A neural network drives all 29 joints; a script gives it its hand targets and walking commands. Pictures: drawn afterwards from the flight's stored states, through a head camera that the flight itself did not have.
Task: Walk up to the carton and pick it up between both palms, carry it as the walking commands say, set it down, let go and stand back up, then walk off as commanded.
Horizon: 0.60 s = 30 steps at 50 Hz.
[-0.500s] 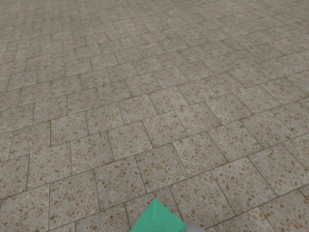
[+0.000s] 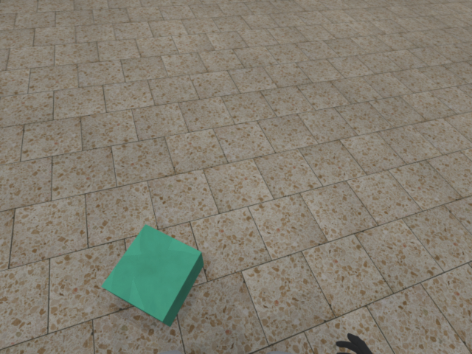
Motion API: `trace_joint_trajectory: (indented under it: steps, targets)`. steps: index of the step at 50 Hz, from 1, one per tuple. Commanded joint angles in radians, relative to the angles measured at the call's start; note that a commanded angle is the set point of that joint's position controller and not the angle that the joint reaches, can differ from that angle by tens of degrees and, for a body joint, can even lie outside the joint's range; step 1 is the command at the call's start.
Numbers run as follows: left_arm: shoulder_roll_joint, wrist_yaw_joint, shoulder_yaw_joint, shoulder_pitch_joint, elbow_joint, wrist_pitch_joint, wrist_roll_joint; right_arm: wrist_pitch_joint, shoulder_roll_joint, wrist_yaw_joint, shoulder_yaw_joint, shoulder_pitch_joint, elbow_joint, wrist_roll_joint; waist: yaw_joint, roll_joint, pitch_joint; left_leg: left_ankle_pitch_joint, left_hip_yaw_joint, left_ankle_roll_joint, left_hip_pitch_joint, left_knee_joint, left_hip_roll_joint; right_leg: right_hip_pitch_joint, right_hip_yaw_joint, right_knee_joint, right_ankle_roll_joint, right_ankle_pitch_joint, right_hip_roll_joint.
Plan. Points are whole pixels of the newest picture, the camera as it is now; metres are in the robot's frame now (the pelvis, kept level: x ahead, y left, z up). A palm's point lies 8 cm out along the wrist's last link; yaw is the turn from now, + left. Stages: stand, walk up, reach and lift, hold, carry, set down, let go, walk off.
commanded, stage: walk off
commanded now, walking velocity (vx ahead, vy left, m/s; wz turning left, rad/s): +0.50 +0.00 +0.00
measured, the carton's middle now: (157, 274) +0.47 +0.23 -0.64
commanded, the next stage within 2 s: stand in 1.68 s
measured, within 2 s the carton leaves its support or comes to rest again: rests again in 0.72 s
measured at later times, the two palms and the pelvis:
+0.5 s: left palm (158, 246) +0.35 +0.15 -0.12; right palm (362, 256) +0.34 -0.31 -0.13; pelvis +0.30 -0.07 +0.02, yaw +1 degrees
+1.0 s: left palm (148, 191) +0.49 +0.20 -0.12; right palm (316, 156) +0.62 -0.25 -0.11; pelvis +0.54 -0.03 +0.02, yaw +1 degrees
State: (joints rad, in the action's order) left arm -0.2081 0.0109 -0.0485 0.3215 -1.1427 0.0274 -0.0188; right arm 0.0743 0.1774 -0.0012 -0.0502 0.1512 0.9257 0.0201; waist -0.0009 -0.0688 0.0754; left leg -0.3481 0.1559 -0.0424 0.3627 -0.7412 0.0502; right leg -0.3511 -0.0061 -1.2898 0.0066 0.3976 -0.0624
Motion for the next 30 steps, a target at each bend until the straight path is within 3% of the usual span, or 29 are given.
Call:
trace_joint_trajectory:
  steps: [1,2,3,4,5,6,7,8,9,10,11,12,14,15,16,17,18,19,20,21,22,23,24,25,26,27,28,29,30]
  targets:
    - [-0.005,0.001,-0.007,-0.078,0.122,0.017,-0.017,-0.002,0.135,-0.019,-0.030,0.276,0.043,0.011,-0.069,0.200,-0.025,0.171,-0.416,-0.077,-0.258,0.490,0.301,-0.264,0.008,0.007,0.005,-0.093,-0.085]
    - [0.027,0.008,0.000,-0.086,0.151,0.008,-0.002,0.010,0.133,-0.014,-0.018,0.253,0.051,0.011,-0.038,0.189,0.043,0.255,-0.359,-0.102,-0.192,0.498,0.298,-0.288,0.003,0.055,0.004,-0.086,-0.087]
    - [-0.003,0.010,-0.004,-0.141,0.156,-0.006,0.002,0.026,0.161,-0.006,-0.021,0.249,0.053,0.014,-0.039,0.185,0.071,0.300,-0.352,-0.115,-0.230,0.513,0.314,-0.335,-0.023,0.067,-0.009,-0.060,-0.084]
    - [0.019,0.015,0.000,-0.162,0.186,0.001,-0.013,0.024,0.206,-0.024,-0.036,0.257,0.076,0.015,-0.012,0.179,0.037,0.298,-0.361,-0.119,-0.247,0.526,0.316,-0.312,-0.009,0.172,-0.013,-0.046,-0.106]
    - [0.000,0.024,-0.002,-0.182,0.187,0.001,-0.008,0.027,0.136,-0.017,-0.017,0.229,0.079,0.004,-0.003,0.108,0.063,0.398,-0.292,-0.114,-0.243,0.557,0.265,-0.330,-0.031,0.222,-0.021,-0.118,-0.093]
    - [-0.036,0.026,-0.003,-0.230,0.211,0.003,0.004,0.034,0.148,-0.001,-0.015,0.169,0.057,-0.006,0.018,0.110,0.095,0.397,-0.202,-0.096,-0.176,0.567,0.230,-0.290,-0.056,0.382,-0.016,-0.147,-0.102]
    - [-0.007,0.036,0.003,-0.244,0.212,0.009,0.005,0.034,0.163,0.001,-0.016,0.184,0.061,0.005,0.022,0.091,0.073,0.398,-0.129,-0.064,-0.145,0.554,0.147,-0.173,-0.089,0.495,-0.020,-0.198,-0.069]
    - [-0.024,0.037,0.004,-0.265,0.213,0.010,-0.005,0.038,0.202,0.005,-0.034,0.140,0.060,0.002,0.020,0.154,0.063,0.379,-0.123,-0.070,-0.202,0.525,0.144,-0.156,-0.118,0.608,-0.033,-0.244,-0.062]
    - [-0.039,0.036,0.003,-0.259,0.202,0.013,0.002,0.031,0.139,0.008,-0.027,0.180,0.075,0.011,-0.003,0.165,0.053,0.452,-0.107,-0.065,-0.219,0.500,0.133,-0.098,-0.155,0.651,-0.034,-0.286,-0.038]
    - [-0.016,0.046,0.007,-0.218,0.187,0.020,0.008,0.022,0.189,0.005,-0.042,0.188,0.081,0.012,0.020,0.222,-0.004,0.589,-0.101,-0.072,-0.259,0.452,0.150,-0.023,-0.162,0.663,-0.015,-0.312,-0.020]
    - [-0.043,0.036,-0.008,-0.172,0.166,0.016,0.001,0.024,0.143,0.005,-0.029,0.216,0.092,-0.002,0.023,0.178,-0.037,0.556,-0.104,-0.058,-0.228,0.403,0.176,0.078,-0.147,0.655,0.005,-0.346,-0.038]
    - [-0.067,0.032,-0.020,-0.148,0.158,0.012,0.006,0.020,0.135,-0.003,-0.030,0.241,0.114,0.001,0.042,0.097,-0.025,0.581,-0.104,-0.075,-0.165,0.351,0.196,0.174,-0.183,0.667,0.006,-0.319,-0.013]
    - [-0.120,0.017,-0.040,0.113,0.073,0.026,-0.010,0.019,0.170,0.006,-0.038,0.194,0.103,0.001,0.197,-0.072,-0.167,0.475,-0.070,-0.028,0.017,-0.035,0.113,0.544,-0.139,0.696,0.043,-0.285,-0.013]
    - [-0.245,-0.002,-0.066,0.273,0.031,0.029,-0.025,0.014,0.102,0.014,-0.022,0.188,0.081,0.006,0.247,-0.358,-0.211,-0.047,0.004,0.000,0.179,-0.329,-0.039,0.626,0.142,0.870,0.077,-0.102,-0.215]
    - [-0.268,-0.004,-0.058,0.296,0.044,0.033,-0.024,0.003,0.024,0.001,-0.008,0.198,0.040,-0.014,0.203,-0.413,-0.254,-0.229,-0.116,0.002,0.234,-0.554,-0.099,0.599,0.571,1.096,0.094,0.059,-0.402]
    - [-0.278,-0.013,-0.078,0.131,0.053,0.023,-0.007,-0.016,0.100,0.000,-0.018,0.304,0.086,-0.024,0.106,-0.225,-0.260,-0.083,-0.152,-0.003,0.260,-0.671,-0.004,0.549,0.601,1.127,0.108,0.214,-0.423]
    - [-0.185,0.002,-0.050,-0.003,0.095,0.017,0.001,-0.029,0.065,0.009,-0.009,0.382,0.147,-0.027,0.041,-0.074,-0.187,0.001,-0.154,-0.005,0.183,-0.629,0.043,0.391,0.466,1.146,0.059,0.258,-0.346]
    - [-0.181,0.004,-0.047,-0.064,0.124,0.025,0.007,-0.028,0.030,0.013,0.000,0.302,0.148,-0.025,0.049,-0.059,-0.088,0.012,-0.143,-0.005,0.181,-0.585,0.046,0.281,0.368,1.141,0.050,0.184,-0.302]
    - [-0.165,-0.008,-0.044,-0.056,0.126,0.042,0.000,-0.020,0.027,0.012,0.001,0.208,0.123,-0.021,0.070,-0.029,-0.096,0.045,-0.151,-0.001,0.188,-0.553,0.066,0.289,0.308,1.107,0.106,-0.004,-0.286]
    - [-0.137,-0.009,-0.037,-0.050,0.112,0.056,0.003,-0.022,0.026,0.005,0.000,0.230,0.112,-0.017,0.047,0.006,-0.112,0.015,-0.152,0.009,0.162,-0.593,0.070,0.227,0.339,1.131,0.164,0.004,-0.330]
    - [-0.111,-0.009,-0.023,-0.051,0.094,0.052,0.012,-0.031,0.061,0.006,-0.008,0.220,0.098,-0.003,0.027,-0.010,-0.060,0.025,-0.165,0.011,0.100,-0.524,0.113,0.109,0.245,1.153,0.147,-0.054,-0.310]
    - [-0.082,-0.009,-0.013,-0.114,0.108,0.060,0.012,-0.030,0.094,0.009,-0.018,0.209,0.081,-0.006,-0.004,-0.052,-0.069,0.051,-0.170,0.017,0.088,-0.495,0.098,0.109,0.207,1.149,0.144,-0.080,-0.274]
    - [-0.058,-0.010,-0.005,-0.040,0.071,0.064,-0.005,-0.037,0.012,0.007,-0.004,0.193,0.086,0.007,0.001,0.027,-0.044,0.045,-0.187,0.022,0.111,-0.480,0.113,0.139,0.193,1.155,0.162,-0.118,-0.269]
    - [-0.115,-0.018,-0.018,-0.038,0.066,0.064,-0.001,-0.042,-0.005,0.017,0.009,0.169,0.067,0.008,0.000,-0.033,-0.073,0.041,-0.159,0.029,0.125,-0.391,0.126,0.184,0.147,1.164,0.151,-0.057,-0.264]
    - [-0.080,-0.022,-0.010,-0.008,0.052,0.067,-0.007,-0.042,0.034,0.015,-0.001,0.135,0.046,0.015,-0.009,0.034,-0.009,0.080,-0.173,0.043,0.128,-0.356,0.137,0.096,0.148,1.192,0.159,-0.135,-0.268]
    - [-0.054,-0.014,0.004,-0.021,0.056,0.073,0.000,-0.038,0.032,0.020,-0.004,0.041,-0.007,0.002,-0.010,0.041,0.021,0.071,-0.182,0.050,0.145,-0.275,0.155,0.077,0.155,1.206,0.181,-0.194,-0.295]
    - [-0.061,-0.012,0.004,-0.014,0.043,0.075,-0.005,-0.045,0.046,0.012,-0.004,0.051,0.002,0.003,-0.015,0.103,0.009,0.112,-0.163,0.059,0.136,-0.273,0.145,0.091,0.107,1.210,0.192,-0.252,-0.285]
    - [-0.089,-0.011,0.004,0.005,0.041,0.072,-0.001,-0.052,0.025,0.019,0.003,-0.015,-0.018,-0.002,0.023,0.141,-0.035,0.083,-0.144,0.067,0.108,-0.156,0.147,0.160,0.102,1.204,0.190,-0.121,-0.292]
    - [-0.072,-0.008,-0.001,0.014,0.041,0.074,0.003,-0.052,0.010,0.023,0.009,-0.037,-0.024,0.002,0.016,0.102,-0.002,0.122,-0.132,0.066,0.183,-0.126,0.135,0.194,0.098,1.220,0.176,-0.161,-0.251]
